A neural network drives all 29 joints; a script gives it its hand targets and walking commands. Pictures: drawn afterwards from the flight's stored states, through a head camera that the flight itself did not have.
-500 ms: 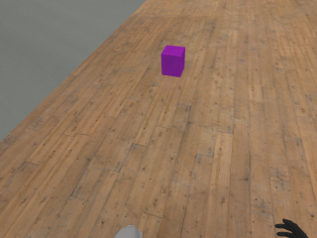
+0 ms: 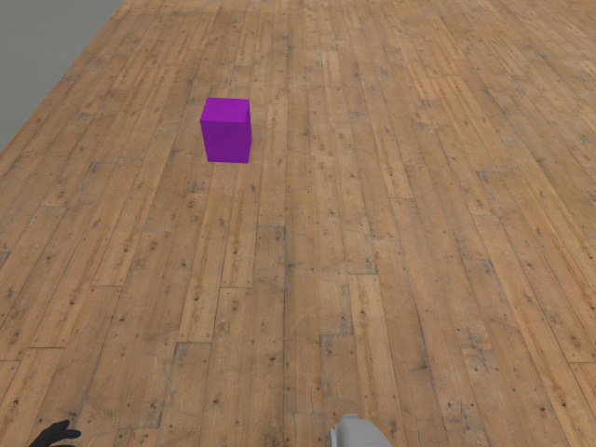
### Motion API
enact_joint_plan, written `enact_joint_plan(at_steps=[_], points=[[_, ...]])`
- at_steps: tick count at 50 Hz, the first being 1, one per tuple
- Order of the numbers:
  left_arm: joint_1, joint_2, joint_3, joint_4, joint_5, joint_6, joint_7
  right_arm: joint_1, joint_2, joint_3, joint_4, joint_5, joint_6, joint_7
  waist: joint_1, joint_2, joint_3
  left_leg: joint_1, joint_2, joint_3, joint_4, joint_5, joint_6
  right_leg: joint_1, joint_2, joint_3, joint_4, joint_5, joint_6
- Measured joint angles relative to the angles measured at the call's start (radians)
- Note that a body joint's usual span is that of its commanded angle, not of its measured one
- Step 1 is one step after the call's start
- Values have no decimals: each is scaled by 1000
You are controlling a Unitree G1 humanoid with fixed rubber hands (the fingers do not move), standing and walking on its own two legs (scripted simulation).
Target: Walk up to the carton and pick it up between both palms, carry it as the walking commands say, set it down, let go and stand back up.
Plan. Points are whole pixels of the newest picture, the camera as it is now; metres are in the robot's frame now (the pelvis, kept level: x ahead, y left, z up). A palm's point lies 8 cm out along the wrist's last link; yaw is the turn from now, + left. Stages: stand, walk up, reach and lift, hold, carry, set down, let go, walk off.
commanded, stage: walk up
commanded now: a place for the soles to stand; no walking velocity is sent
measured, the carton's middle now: (228, 131) +1.63 +0.27 -0.65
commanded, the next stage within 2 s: none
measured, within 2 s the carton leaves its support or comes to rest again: neither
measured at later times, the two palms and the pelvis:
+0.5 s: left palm (51, 324) +0.31 +0.36 -0.06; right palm (465, 284) +0.39 -0.32 -0.09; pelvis +0.27 +0.01 -0.01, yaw -1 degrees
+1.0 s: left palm (83, 186) +0.63 +0.43 -0.08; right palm (410, 226) +0.52 -0.25 -0.09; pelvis +0.51 +0.10 -0.01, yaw -4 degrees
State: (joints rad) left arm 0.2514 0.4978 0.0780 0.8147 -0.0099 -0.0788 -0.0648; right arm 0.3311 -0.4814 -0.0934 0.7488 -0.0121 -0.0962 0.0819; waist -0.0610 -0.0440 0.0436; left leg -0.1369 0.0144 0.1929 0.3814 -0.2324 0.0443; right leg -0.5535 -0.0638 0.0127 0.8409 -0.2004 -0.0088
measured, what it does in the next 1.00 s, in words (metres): walks ahead: right foot, then left foot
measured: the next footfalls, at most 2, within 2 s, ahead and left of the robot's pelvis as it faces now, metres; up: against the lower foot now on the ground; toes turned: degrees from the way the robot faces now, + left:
right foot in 0.20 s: +0.30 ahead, -0.11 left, +0.00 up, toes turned -7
left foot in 0.66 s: +0.52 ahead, +0.19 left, +0.00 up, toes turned +3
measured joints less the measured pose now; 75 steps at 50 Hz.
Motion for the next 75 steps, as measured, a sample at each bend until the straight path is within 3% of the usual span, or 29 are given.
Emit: enact_joint_plan(at_steps=[5,9,11,14,16,21,25,29,33,35,37,39,46,51,54,55,58,60,63,68,72,75], points=[[-76,-15,6,4,0,8,-17,75,-16,-8,10,-6,8,1,-31,29,18,129,-13,27,-51,-70,-16,12,-1,-56,-242,143,-22],[-150,-26,-2,-16,-1,5,-10,106,-17,-4,19,-9,14,-12,-45,61,25,190,6,27,15,-182,-40,95,35,-98,-323,118,-54],[-170,-18,2,-40,3,-8,5,104,-5,4,22,-9,21,-19,-35,67,31,122,43,14,246,-246,-33,125,53,-110,-301,96,-75],[-145,-23,1,-69,-13,-17,31,51,16,21,15,4,37,-30,-12,84,50,-97,27,-147,686,-212,-15,141,63,-118,-214,19,-72],[-104,-32,-5,-68,-13,-22,42,15,20,26,7,6,42,-28,6,99,46,-218,41,-192,769,-153,-13,187,66,-121,-239,-2,-64],[21,-33,-3,-38,2,-49,46,-60,6,19,5,-9,57,8,59,123,17,-424,123,-222,625,-19,-55,290,71,-124,-323,-31,-49],[112,-14,10,-12,6,-55,44,-130,-9,4,12,-15,70,32,94,129,10,-475,154,-208,422,99,-73,370,64,-118,-374,-61,-23],[172,11,16,3,7,-49,49,-203,-11,-9,6,-14,76,50,120,125,9,-433,131,-188,283,146,-62,440,44,-108,-388,-114,10],[208,41,13,3,10,-37,59,-248,-8,-15,-17,-11,67,53,136,99,-3,-301,74,-159,170,69,-17,470,-3,-87,-309,-217,38],[187,42,8,3,2,-28,65,-258,-2,-20,-24,-13,50,36,133,73,18,-291,48,-137,214,91,-16,384,-31,-50,-72,-256,3],[156,34,-5,-3,-3,-23,72,-242,11,-14,-24,3,45,22,124,56,30,-263,38,-122,230,52,-14,268,-9,0,160,-231,-14],[132,26,-15,-6,-6,-22,69,-208,24,-6,-19,13,46,11,107,35,31,-212,24,-107,193,34,-9,180,-9,4,238,-177,-21],[87,-9,-12,8,15,-9,46,-53,16,-3,-19,-2,45,12,29,20,11,-55,-19,-64,77,-12,18,45,-36,-67,-8,-89,2],[25,-20,1,5,13,-14,31,28,-4,-8,-14,-11,54,15,-12,42,14,32,-37,-48,61,-79,6,64,-16,-94,-204,24,-17],[-12,-11,4,-11,14,-27,35,61,-7,-2,-15,-11,56,9,-21,63,14,46,-26,-53,145,-169,-10,142,21,-101,-303,26,-43],[-26,-4,8,-23,15,-34,42,64,-3,1,-13,-10,55,6,-15,70,20,14,-14,-57,244,-202,-11,147,26,-106,-294,73,-54],[-38,-2,6,-56,5,-41,62,43,6,16,-5,-6,66,-9,5,99,35,-153,-20,-166,607,-216,-10,158,31,-121,-221,21,-55],[-22,-9,3,-65,1,-40,70,25,2,18,-3,-4,71,-11,18,120,31,-248,-2,-205,702,-166,-16,195,31,-130,-236,-9,-49],[18,-11,2,-65,5,-46,72,-4,-4,13,2,-9,77,3,42,136,19,-354,58,-222,663,-96,-43,245,26,-138,-272,-23,-32],[103,6,8,-47,12,-51,68,-71,-10,1,13,-19,90,32,80,128,12,-423,129,-207,456,-5,-63,309,6,-133,-293,-69,-12],[158,30,10,-27,13,-42,68,-128,-10,-8,13,-16,92,48,108,109,4,-380,127,-183,315,29,-56,348,-21,-121,-275,-127,13],[186,54,6,-18,19,-30,72,-150,-21,-17,3,-15,79,46,117,85,-9,-289,83,-161,228,-12,-29,346,-59,-101,-187,-211,6]])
